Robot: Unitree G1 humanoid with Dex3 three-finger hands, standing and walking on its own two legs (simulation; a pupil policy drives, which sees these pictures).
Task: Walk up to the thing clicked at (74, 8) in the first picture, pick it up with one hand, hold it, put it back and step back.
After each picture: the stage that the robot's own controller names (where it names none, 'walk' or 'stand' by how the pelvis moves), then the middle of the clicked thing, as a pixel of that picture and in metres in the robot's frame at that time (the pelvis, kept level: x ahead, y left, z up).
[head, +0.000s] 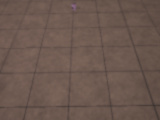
stand; (73, 5) +2.19 +0.13 -0.72
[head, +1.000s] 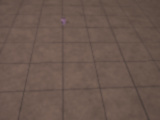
walk; (63, 20) +2.07 +0.22 -0.72
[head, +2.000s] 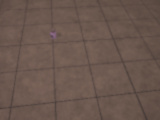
walk; (53, 33) +1.45 +0.31 -0.72
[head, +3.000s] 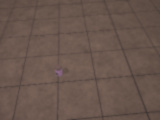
walk; (58, 70) +0.95 +0.25 -0.71
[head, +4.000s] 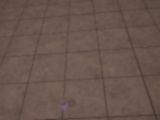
walk; (63, 103) +0.58 +0.25 -0.70
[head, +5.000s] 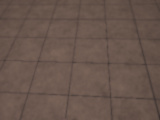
stand; out of the picture +0.39 +0.19 -0.69
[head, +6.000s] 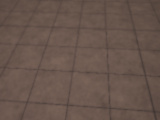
stand; out of the picture +0.35 +0.18 -0.72
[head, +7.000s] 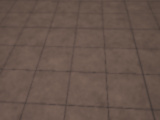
stand; out of the picture +0.35 +0.20 -0.72
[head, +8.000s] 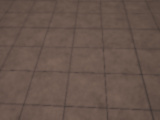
stand; out of the picture +0.34 +0.20 -0.73
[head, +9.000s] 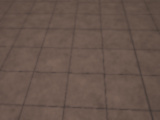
stand; out of the picture +0.34 +0.20 -0.73
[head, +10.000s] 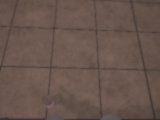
go down; (48, 101) +0.37 +0.20 -0.57
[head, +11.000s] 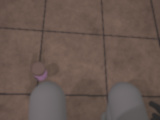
go down; (39, 71) +0.42 +0.22 -0.32
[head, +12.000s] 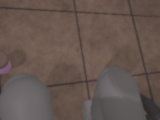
close in; (0, 62) +0.40 +0.26 -0.24
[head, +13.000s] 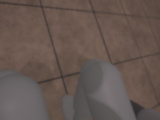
close; out of the picture +0.40 +0.27 -0.21
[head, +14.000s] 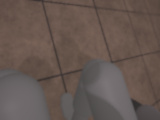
lift; out of the picture +0.38 +0.27 -0.22
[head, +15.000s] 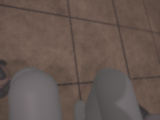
lift; out of the picture +0.31 +0.24 -0.19
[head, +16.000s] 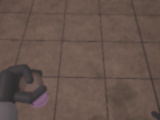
lift; (35, 91) +0.31 +0.18 +0.00
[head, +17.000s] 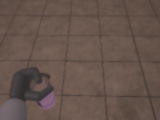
hold; (43, 93) +0.32 +0.16 -0.02
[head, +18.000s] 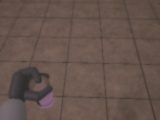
hold; (42, 92) +0.32 +0.17 -0.01
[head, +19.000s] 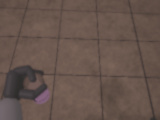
crouch; (37, 89) +0.34 +0.18 -0.07
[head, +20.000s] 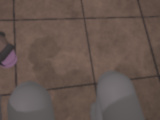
lower; (2, 52) +0.44 +0.24 -0.12
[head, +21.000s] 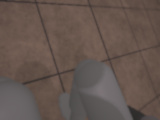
lower; out of the picture +0.40 +0.26 -0.23
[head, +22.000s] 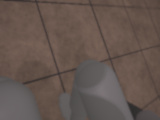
lower; out of the picture +0.40 +0.27 -0.22
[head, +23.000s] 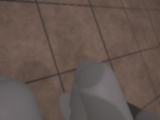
lower; out of the picture +0.39 +0.27 -0.22
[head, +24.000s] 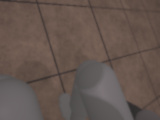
lower; out of the picture +0.39 +0.27 -0.22
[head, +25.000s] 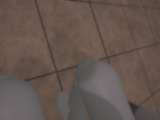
open; out of the picture +0.38 +0.25 -0.22
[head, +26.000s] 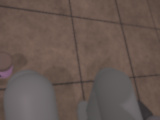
stand; (2, 65) +0.38 +0.24 -0.24
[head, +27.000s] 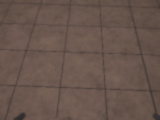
stand; out of the picture +0.34 +0.18 -0.62
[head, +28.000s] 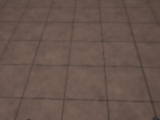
stand; out of the picture +0.35 +0.18 -0.66
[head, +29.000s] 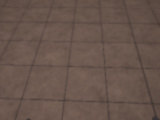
stand; out of the picture +0.33 +0.17 -0.66
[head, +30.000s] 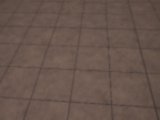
stand; out of the picture +0.36 +0.17 -0.72
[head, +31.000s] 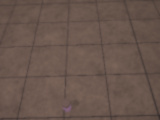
walk; (66, 105) +0.47 +0.18 -0.70
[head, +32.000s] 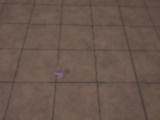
walk; (58, 71) +0.76 +0.19 -0.70
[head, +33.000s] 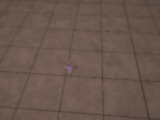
stand; (68, 66) +0.99 +0.19 -0.70
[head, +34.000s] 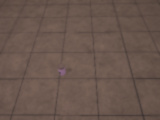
stand; (61, 69) +0.98 +0.24 -0.73
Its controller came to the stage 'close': yes
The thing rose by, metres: 0.69
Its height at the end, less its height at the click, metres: +0.00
